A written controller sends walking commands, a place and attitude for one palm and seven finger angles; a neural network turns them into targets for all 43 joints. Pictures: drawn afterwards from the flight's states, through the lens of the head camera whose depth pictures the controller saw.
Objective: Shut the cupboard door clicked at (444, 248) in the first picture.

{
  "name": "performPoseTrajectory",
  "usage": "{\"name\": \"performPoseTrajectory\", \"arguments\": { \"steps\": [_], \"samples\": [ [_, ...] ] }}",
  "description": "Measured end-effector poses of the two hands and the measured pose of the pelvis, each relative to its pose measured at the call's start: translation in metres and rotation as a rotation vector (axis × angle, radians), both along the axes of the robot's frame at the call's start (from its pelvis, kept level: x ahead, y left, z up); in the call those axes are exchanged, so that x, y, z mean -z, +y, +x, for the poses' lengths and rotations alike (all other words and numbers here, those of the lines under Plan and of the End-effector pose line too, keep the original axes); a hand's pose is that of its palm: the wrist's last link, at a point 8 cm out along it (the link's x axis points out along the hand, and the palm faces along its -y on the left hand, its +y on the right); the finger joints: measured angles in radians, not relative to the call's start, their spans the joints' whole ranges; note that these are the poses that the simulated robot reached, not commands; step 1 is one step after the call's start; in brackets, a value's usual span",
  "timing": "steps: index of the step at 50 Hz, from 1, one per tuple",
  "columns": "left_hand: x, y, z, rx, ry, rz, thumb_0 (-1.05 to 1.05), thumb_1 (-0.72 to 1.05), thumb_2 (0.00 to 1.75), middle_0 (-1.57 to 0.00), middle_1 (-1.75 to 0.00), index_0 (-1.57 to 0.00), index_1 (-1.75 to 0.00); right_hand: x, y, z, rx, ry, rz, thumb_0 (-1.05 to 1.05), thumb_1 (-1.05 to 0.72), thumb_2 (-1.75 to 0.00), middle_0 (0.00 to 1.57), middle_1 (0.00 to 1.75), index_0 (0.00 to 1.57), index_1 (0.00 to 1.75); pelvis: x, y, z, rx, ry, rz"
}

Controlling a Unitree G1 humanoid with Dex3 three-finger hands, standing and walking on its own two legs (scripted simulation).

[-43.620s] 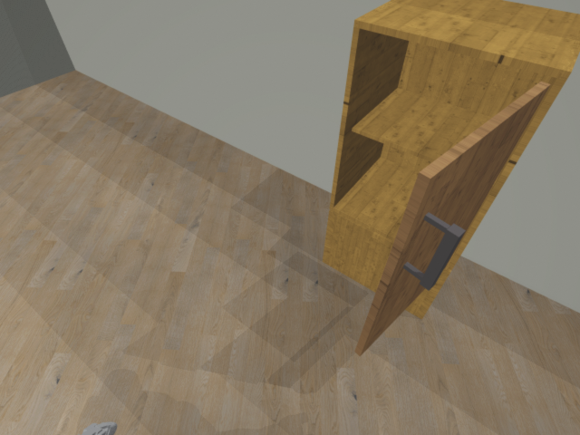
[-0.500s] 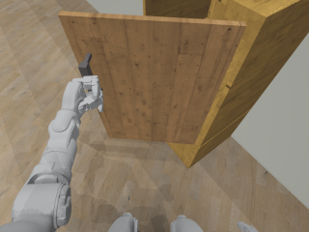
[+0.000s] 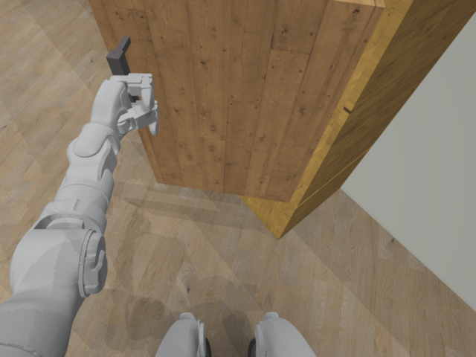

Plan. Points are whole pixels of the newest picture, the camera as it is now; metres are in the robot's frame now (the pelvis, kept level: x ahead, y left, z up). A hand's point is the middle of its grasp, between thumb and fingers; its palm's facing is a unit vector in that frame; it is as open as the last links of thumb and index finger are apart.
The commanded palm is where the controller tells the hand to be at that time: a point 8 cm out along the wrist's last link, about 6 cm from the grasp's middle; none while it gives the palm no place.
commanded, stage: push the door shut along its arc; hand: left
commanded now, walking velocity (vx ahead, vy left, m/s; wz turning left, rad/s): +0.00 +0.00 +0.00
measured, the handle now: (131, 83) +0.57 +0.16 +0.09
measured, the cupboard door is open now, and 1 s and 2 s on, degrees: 42 31 26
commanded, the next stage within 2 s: pull the fist back off the door in 0.92 s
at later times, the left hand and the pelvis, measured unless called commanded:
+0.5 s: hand (189, 81) +0.56 +0.06 +0.10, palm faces -0.36 -0.93 -0.02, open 3.1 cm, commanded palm +0.57 +0.10 +0.09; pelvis +0.01 -0.01 -0.02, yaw -2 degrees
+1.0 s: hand (202, 74) +0.58 +0.03 +0.10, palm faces -0.43 -0.90 -0.05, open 3.6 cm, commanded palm +0.61 +0.05 +0.09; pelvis +0.01 -0.02 -0.03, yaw -1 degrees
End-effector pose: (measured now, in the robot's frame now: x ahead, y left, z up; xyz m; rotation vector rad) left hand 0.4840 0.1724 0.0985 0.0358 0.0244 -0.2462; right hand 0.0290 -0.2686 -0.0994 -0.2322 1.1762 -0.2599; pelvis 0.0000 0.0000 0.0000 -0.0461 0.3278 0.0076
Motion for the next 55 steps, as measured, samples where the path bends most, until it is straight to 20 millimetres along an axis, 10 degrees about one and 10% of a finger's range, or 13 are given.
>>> {"name": "performPoseTrajectory", "arguments": {
  "steps": [25, 55],
  "samples": [
    [-0.002, -0.059, 0.078, 0.116, 0.03, -0.001, 0.01, 0.89, 0.91, -1.3, -1.5, -1.3, -1.49, 0.011, 0.006, -0.064, 0.126, 0.179, 0.029, 0.01, -0.9, -0.9, 0.21, 0.3, 0.2, 0.3, 0.015, -0.007, 0.011, 0.041, 0.105, 0.003],
    [-0.005, -0.089, 0.103, 0.057, 0.07, -0.061, 0.05, 0.98, 1.0, -1.3, -1.5, -1.3, -1.49, 0.023, -0.019, -0.05, 0.067, 0.178, -0.021, 0.0, -0.9, -0.9, 0.2, 0.3, 0.2, 0.3, 0.03, -0.022, 0.008, 0.015, 0.165, -0.009]
  ]
}}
